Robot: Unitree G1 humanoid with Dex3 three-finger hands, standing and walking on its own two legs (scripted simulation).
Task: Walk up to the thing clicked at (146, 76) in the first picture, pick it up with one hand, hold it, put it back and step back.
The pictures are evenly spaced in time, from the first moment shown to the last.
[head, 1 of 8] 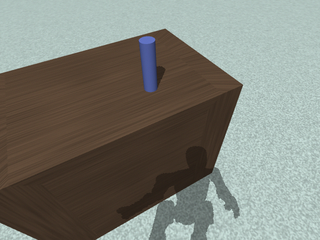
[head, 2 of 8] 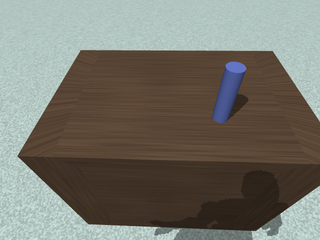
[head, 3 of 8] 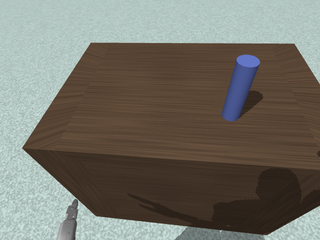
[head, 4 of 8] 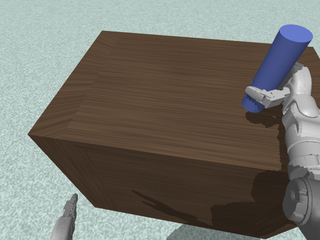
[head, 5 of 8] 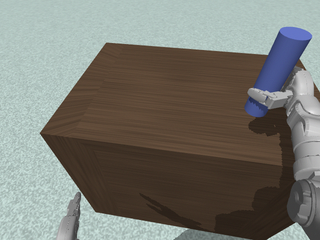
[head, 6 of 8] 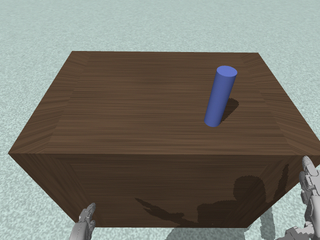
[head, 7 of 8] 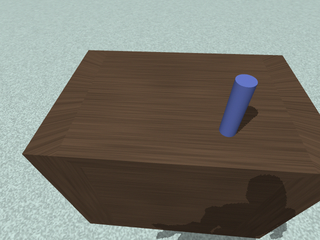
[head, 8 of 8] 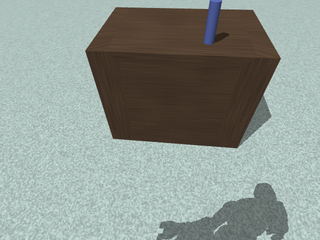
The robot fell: no
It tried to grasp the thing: yes
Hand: right
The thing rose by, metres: 0.24
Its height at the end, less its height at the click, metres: +0.00
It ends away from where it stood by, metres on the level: 0.04
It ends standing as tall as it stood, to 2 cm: yes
